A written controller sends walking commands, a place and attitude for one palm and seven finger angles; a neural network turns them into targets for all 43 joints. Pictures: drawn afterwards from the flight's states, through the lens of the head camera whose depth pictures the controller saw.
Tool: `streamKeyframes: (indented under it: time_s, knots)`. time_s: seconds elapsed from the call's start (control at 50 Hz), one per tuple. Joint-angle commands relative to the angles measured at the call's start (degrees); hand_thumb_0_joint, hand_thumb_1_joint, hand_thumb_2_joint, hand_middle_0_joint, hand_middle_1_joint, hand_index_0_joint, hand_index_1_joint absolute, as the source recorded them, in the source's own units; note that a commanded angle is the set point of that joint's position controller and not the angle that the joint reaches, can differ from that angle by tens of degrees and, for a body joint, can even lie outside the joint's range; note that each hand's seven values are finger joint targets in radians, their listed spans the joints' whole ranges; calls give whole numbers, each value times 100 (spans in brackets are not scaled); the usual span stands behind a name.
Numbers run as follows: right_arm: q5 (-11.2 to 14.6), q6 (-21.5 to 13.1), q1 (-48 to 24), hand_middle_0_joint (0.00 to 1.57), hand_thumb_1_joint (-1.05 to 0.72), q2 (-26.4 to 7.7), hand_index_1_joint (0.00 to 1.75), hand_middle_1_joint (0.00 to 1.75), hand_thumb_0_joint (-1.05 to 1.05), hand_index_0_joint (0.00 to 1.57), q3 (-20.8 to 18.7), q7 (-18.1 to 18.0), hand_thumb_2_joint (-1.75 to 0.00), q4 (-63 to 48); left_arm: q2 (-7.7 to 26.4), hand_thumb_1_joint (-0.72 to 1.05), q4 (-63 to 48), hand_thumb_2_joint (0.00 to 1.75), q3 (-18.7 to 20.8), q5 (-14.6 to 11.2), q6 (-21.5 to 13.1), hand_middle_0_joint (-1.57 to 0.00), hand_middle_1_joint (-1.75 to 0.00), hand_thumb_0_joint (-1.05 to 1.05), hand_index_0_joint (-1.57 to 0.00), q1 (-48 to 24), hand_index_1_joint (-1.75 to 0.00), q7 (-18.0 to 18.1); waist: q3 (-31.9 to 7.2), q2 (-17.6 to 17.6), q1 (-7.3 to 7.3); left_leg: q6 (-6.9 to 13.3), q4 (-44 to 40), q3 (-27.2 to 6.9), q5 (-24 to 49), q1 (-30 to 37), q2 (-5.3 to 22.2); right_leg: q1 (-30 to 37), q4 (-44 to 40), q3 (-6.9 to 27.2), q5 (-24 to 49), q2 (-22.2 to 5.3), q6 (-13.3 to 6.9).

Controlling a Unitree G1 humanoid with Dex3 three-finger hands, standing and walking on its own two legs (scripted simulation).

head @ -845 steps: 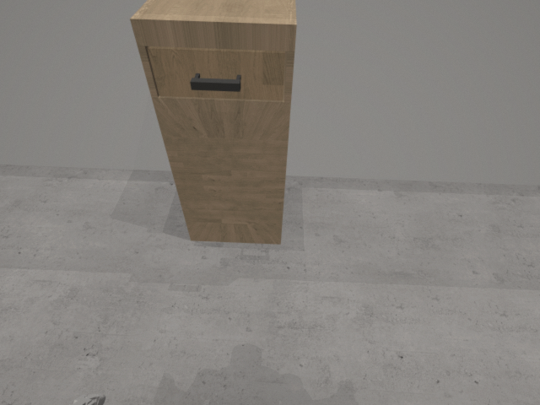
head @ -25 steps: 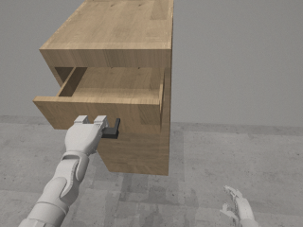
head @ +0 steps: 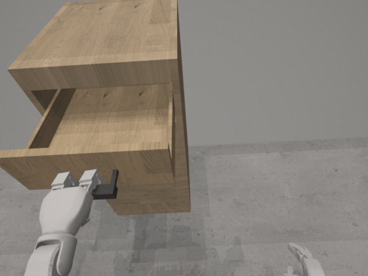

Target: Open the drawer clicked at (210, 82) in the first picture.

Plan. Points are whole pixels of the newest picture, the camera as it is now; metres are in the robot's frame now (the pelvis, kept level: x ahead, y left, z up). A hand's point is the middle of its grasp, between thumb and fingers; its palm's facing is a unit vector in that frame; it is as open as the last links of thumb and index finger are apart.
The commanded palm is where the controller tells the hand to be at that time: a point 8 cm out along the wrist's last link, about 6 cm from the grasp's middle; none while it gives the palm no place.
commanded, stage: pull the drawer open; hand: left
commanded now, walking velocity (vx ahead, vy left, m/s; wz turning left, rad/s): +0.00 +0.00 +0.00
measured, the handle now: (87, 183) +0.30 +0.23 +0.05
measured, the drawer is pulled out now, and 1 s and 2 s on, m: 0.22 0.30 0.30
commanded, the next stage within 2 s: open the thumb to release the handle in 0.58 s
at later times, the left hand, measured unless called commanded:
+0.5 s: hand (71, 258) +0.15 +0.22 +0.03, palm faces -0.01 -0.12 -0.99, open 6.1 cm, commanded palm +0.10 +0.23 +0.09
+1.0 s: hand (69, 251) +0.17 +0.23 +0.04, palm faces +0.06 -0.08 -0.99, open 8.4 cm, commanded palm +0.13 +0.23 +0.09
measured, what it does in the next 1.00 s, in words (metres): stands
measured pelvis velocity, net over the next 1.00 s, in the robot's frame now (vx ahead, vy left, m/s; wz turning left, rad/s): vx -0.01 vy -0.01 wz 0.03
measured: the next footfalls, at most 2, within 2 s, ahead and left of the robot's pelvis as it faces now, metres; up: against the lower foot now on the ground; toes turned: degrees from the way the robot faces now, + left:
none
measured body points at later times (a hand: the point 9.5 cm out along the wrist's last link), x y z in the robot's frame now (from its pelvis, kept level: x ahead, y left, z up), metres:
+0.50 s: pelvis +0.00 +0.00 -0.01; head +0.01 -0.03 +0.44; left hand +0.15 +0.23 +0.09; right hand +0.23 -0.18 -0.09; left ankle -0.04 +0.13 -0.72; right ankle -0.02 -0.11 -0.72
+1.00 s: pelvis -0.01 -0.01 -0.01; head +0.00 -0.04 +0.44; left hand +0.16 +0.23 +0.09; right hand +0.19 -0.22 -0.12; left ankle -0.04 +0.13 -0.72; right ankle -0.02 -0.11 -0.72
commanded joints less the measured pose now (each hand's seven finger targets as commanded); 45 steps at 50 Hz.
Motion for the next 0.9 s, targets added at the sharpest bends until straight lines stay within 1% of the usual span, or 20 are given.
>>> streamKeyframes:
  time_s: [0.0, 0.04, 0.12, 0.16, 0.2, 0.24, 0.32, 0.36, 0.4, 0.46, 0.56, 0.64, 0.66, 0.68, 0.7, 0.72, 0.74, 0.78, 0.86, 0.88]
  knots:
    - [-9, -317, -1017, 20, -90, -414, 30, 30, 0, 20, -32, 102, -90, -1100, 765, 90, -1891, 90, 577, -28, 0, -40, -135, 0, -40, 867, -135, 500, -1158, -116, 482, 164, -50, -244, 2808, 537, -271, 790, -130, -126, 2758, 114, -76]
    - [-43, -296, -1003, 20, -90, -392, 30, 30, 0, 20, -32, 122, -90, -1102, 691, 90, -2094, 90, 487, 48, -7, -40, -135, 0, -40, 819, -135, 561, -1160, -50, 425, 160, 30, -267, 2819, 636, -243, 593, -95, -131, 2604, 140, -77]
    - [-71, -248, -1024, 20, -90, -337, 30, 30, 0, 20, 42, 110, -90, -1116, 734, 90, -2123, 90, 506, 106, 8, -40, -135, 0, -40, 785, -135, 623, -962, -265, 371, 155, 117, -326, 2517, 627, -244, 347, -85, -127, 2292, 159, -66]
    - [-78, -238, -1076, 20, -90, -293, 30, 30, 0, 20, 97, 91, -90, -1128, 741, 90, -2029, 90, 525, 141, 8, -40, -135, 0, -40, 866, -135, 629, -786, -308, 386, 151, 132, -341, 2283, 575, -271, 255, -112, -114, 2130, 168, -69]
    - [-89, -219, -1095, 20, -90, -265, 30, 30, 0, 20, 124, 90, -90, -1153, 812, 90, -2188, 90, 597, 173, -10, -40, -135, 0, -40, 945, -135, 617, -917, -144, 453, 136, 144, -325, 2343, 687, -262, 286, -115, -67, 2083, 158, -76]
    - [-95, -208, -1112, 20, -90, -241, 30, 30, 0, 20, 162, 88, -90, -1172, 762, 90, -2196, 90, 536, 144, -20, -40, -135, 0, -40, 992, -135, 564, -803, -253, 450, 144, 162, -336, 2240, 641, -277, 268, -136, -68, 2079, 154, -65]
    - [-88, -219, -1159, 20, -90, -213, 30, 30, 0, 20, 243, 102, -90, -1206, 791, 90, -2258, 90, 578, 92, -58, -40, -135, 0, -40, 1425, -135, 499, -721, -161, 528, 128, 138, -330, 2237, 574, -271, 379, -160, -43, 2123, 160, -68]
    - [-83, -244, -1149, 20, -90, -204, 30, 30, 0, 20, 275, 141, -90, -1300, 753, 90, -2351, 90, 551, 39, -72, -40, -135, 0, -40, 1969, -135, 481, -691, -222, 599, 124, 159, -319, 2410, 519, -253, 461, -140, -34, 2320, 146, -49]
    - [-68, -238, -1154, 20, -90, -260, 30, 30, 0, 20, 312, 174, -90, -1390, 864, 90, -2601, 90, 633, -11, -72, -40, -135, 0, -40, 2293, -135, 489, -821, -78, 644, 99, 166, -307, 2530, 522, -222, 544, -122, 48, 2433, 119, -40]
    - [-57, -238, -1132, 20, -90, -292, 30, 30, 0, 20, 324, 233, -90, -1484, 885, 90, -2740, 90, 717, -89, -131, -40, -135, 0, -40, 3012, -135, 541, -698, -165, 690, 100, 215, -286, 2550, 366, -197, 574, -104, 109, 2656, 104, -24]
    - [-102, -185, -1062, 20, -90, -350, 30, 30, 0, 20, 260, 293, -90, -1512, 936, 90, -2848, 90, 847, -81, -158, -40, -135, 0, -40, 3167, -135, 715, -745, -66, 635, 97, 324, -300, 2445, 214, -208, 371, 14, 223, 2610, 92, -53]
    - [-98, -181, -985, 20, -90, -380, 30, 30, 0, 20, 159, 365, -90, -1571, 844, 90, -2982, 90, 821, -102, -176, -40, -135, 0, -40, 3563, -135, 894, -961, -42, 629, 100, 509, -333, 2664, 171, -177, 192, 206, 235, 2635, 95, -76]
    - [-189, -71, -980, 20, -90, -467, 30, 30, 0, 20, 141, 262, -90, -1209, 1287, 90, -2823, 90, 1064, 129, -194, -40, -135, 0, -40, 1049, -135, 970, -649, -249, 115, 94, 553, -450, 1983, 105, -295, -359, 171, 317, 2229, 110, -115]
    - [-248, -104, -911, 20, -90, -379, 30, 30, 0, 20, 51, 148, -90, -1296, 1293, 83, -2850, 87, 1302, 178, -254, -40, -134, 0, -40, 999, -134, 1050, -835, -185, 329, 127, 526, -398, 1804, 144, -280, -150, 151, 230, 2062, 138, -121]
    - [-223, -154, -861, 20, -90, -355, 30, 30, 0, 20, 22, 121, -90, -1308, 1296, 76, -2554, 84, 1381, 194, -235, -39, -134, 0, -39, 1504, -134, 1119, -1102, -14, 451, 119, 560, -361, 1818, 243, -331, -118, 167, 276, 2012, 125, -152]
    - [-154, -183, -843, 20, -90, -299, 30, 30, 0, 20, 17, 124, -90, -1299, 959, 69, -2245, 81, 1143, 104, -191, -38, -133, 0, -38, 1967, -133, 1110, -1136, 10, 462, 119, 561, -348, 1942, 236, -326, -55, 219, 123, 2087, 125, -139]
    - [-115, -197, -863, 20, -90, -336, 30, 30, 0, 20, -9, 137, -90, -1273, 837, 62, -2339, 78, 954, 5, -173, -38, -132, 0, -38, 1770, -132, 1066, -1169, -17, 388, 102, 567, -369, 2061, 267, -305, -110, 235, 118, 2113, 115, -124]
    - [-100, -207, -911, 20, -90, -367, 30, 30, 0, 20, -20, 98, -90, -1248, 914, 48, -2377, 72, 941, -97, -90, -37, -130, 0, -37, 1691, -130, 1014, -1240, -116, 370, 113, 539, -385, 2131, 268, -288, 13, 215, 77, 2151, 101, -93]
    - [-67, -192, -1045, 20, -90, -331, 30, 30, 0, 20, 76, 9, -90, -1211, 987, 20, -2092, 60, 835, 29, 91, -35, -127, 0, -35, 1332, -127, 867, -877, -422, 418, 156, 360, -361, 1591, 66, -317, 93, 62, -10, 1832, 90, -64]
    - [-65, -192, -1089, 20, -90, -338, 30, 30, 0, 20, 92, -12, -90, -1215, 1020, 13, -2110, 57, 826, 41, 110, -35, -127, 0, -35, 1269, -127, 822, -837, -311, 424, 147, 311, -350, 1573, 116, -323, 122, -12, 55, 1791, 87, -79]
